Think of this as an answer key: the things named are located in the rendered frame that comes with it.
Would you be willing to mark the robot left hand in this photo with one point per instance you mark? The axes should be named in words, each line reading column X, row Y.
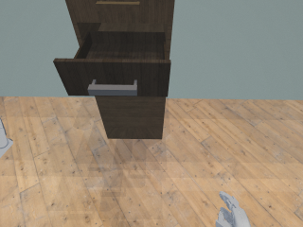
column 5, row 143

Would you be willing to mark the handle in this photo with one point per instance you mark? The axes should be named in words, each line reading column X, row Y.
column 112, row 89
column 117, row 6

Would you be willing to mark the robot right hand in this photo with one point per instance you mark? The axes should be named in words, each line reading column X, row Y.
column 237, row 217

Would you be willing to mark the drawer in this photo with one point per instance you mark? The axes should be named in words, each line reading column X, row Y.
column 118, row 58

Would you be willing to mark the cabinet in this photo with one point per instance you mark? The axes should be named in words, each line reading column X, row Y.
column 127, row 117

